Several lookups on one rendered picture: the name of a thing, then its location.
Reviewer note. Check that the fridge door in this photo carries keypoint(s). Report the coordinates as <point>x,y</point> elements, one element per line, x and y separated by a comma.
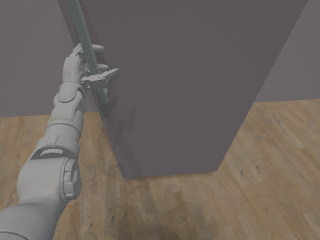
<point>190,70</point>

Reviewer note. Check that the robot left forearm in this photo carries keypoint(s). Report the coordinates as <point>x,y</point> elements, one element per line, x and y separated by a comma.
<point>64,128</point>

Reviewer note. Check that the left robot upper arm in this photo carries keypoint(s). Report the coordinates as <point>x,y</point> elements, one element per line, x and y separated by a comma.
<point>45,188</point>

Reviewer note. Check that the handle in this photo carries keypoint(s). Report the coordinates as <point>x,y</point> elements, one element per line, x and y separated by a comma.
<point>82,31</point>

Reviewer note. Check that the left robot hand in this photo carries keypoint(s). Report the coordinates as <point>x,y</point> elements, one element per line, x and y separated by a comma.
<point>75,71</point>

